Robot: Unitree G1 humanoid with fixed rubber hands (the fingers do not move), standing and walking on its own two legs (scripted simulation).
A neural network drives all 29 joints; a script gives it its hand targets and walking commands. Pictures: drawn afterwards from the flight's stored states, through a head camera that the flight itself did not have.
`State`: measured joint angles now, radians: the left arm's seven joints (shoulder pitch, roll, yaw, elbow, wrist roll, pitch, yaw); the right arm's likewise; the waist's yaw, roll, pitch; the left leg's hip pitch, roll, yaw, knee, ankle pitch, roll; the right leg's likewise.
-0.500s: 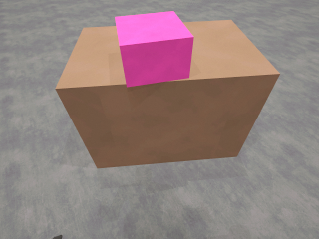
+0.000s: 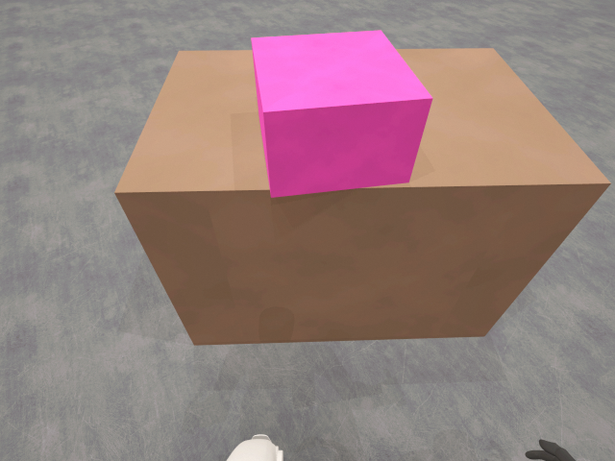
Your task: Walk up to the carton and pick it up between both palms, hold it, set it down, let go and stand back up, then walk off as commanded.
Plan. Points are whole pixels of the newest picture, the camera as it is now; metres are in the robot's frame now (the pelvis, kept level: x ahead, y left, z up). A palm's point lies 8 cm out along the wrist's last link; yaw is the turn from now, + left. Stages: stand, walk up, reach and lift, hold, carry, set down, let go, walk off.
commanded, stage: walk up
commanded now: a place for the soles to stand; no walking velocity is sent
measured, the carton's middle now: (329, 109) +0.75 +0.00 +0.06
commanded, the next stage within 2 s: none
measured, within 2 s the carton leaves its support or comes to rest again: neither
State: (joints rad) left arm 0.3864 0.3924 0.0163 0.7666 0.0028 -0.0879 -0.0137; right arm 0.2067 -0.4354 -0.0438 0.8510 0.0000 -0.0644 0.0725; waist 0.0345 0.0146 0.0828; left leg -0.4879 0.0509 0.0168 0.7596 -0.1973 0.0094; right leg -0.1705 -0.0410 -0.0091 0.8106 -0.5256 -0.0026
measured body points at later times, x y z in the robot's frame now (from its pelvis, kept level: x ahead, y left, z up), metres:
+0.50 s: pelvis +0.14 -0.03 +0.00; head +0.15 -0.05 +0.45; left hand +0.21 +0.28 -0.09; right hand +0.21 -0.35 -0.12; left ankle +0.12 +0.09 -0.67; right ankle +0.21 -0.15 -0.70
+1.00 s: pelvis +0.28 +0.04 +0.01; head +0.31 +0.06 +0.46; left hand +0.34 +0.36 -0.10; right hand +0.39 -0.27 -0.09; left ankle +0.33 +0.14 -0.70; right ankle +0.27 -0.11 -0.64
